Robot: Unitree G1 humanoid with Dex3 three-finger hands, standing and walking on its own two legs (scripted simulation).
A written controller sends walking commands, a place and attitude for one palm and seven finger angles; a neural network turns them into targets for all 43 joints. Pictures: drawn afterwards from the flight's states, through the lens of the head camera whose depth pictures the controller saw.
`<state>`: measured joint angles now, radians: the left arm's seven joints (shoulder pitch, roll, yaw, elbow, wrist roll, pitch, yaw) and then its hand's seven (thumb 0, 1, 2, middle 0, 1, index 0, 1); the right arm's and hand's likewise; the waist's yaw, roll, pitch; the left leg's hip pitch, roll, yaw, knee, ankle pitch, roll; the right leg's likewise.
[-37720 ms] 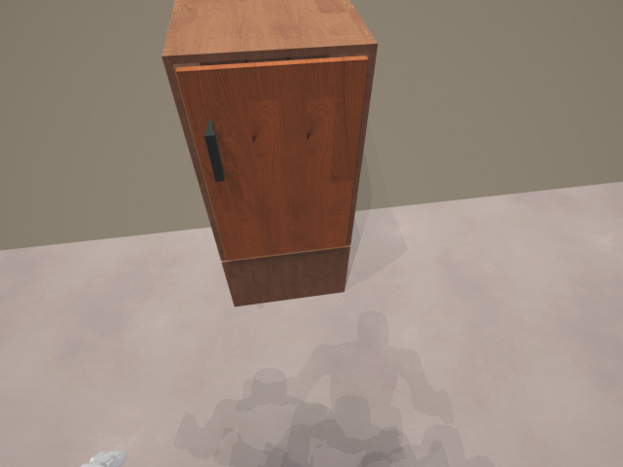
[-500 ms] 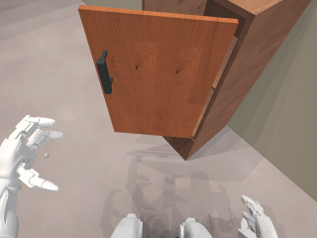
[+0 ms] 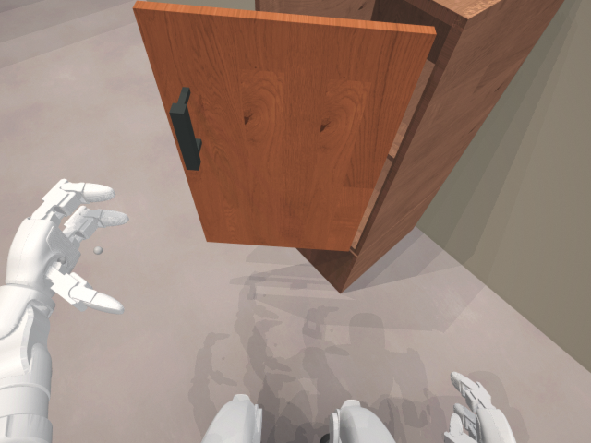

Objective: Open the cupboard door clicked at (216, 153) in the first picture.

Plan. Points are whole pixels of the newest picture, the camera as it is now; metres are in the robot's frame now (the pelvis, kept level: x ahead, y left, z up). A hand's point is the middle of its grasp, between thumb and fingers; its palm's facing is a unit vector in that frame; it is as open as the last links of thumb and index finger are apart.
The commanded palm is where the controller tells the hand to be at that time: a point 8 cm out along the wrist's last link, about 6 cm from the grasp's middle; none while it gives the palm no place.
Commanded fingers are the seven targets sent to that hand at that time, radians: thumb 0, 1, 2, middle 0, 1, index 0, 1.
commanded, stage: move the hooked fingers beside the handle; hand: left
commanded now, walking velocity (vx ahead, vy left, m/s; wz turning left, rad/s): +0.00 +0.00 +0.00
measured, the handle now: (189, 130) +0.55 +0.20 +0.05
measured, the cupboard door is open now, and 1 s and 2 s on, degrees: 46 46 46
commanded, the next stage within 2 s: none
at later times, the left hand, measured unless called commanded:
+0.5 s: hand (112, 208) +0.40 +0.27 +0.04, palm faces -0.01 -1.00 +0.00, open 14.0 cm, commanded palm +0.39 +0.31 +0.05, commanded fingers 0.00 -0.50 0.30 -0.30 -1.20 -0.30 -1.20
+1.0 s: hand (130, 172) +0.47 +0.27 +0.04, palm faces -0.02 -1.00 -0.01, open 14.0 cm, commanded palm +0.46 +0.30 +0.04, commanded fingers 0.00 -0.50 0.30 -0.30 -1.20 -0.30 -1.20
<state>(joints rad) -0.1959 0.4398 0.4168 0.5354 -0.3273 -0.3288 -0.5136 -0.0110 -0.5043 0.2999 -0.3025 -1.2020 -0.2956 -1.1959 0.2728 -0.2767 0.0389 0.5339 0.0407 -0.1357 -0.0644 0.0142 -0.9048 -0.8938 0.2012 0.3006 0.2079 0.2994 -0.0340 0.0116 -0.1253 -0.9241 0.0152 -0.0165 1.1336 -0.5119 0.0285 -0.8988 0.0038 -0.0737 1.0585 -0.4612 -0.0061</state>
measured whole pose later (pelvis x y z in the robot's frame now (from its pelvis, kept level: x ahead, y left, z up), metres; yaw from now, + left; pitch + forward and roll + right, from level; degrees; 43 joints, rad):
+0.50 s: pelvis +0.00 +0.00 -0.01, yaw -1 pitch +20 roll -3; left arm -0.48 0.52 0.47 0.86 -0.26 -0.38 -0.51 -0.01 -0.50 0.30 -0.30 -1.20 -0.30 -1.20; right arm 0.31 -0.28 0.04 0.58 0.03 -0.06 -0.05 0.01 -0.91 -0.89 0.20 0.30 0.21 0.30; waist -0.07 0.00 -0.13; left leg -0.99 0.02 0.00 1.15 -0.52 0.04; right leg -0.97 0.01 -0.06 1.07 -0.46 0.00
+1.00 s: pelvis +0.00 +0.01 -0.02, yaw -2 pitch +24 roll -5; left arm -0.76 0.62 0.48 1.09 -0.17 -0.40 -0.49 -0.01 -0.50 0.30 -0.30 -1.20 -0.29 -1.20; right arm 0.34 -0.28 0.05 0.60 0.01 0.02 -0.04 0.01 -0.91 -0.89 0.20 0.30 0.21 0.30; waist -0.13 0.01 -0.11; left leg -1.10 0.03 -0.01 1.21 -0.53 0.04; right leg -1.07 0.02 -0.07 1.11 -0.46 0.01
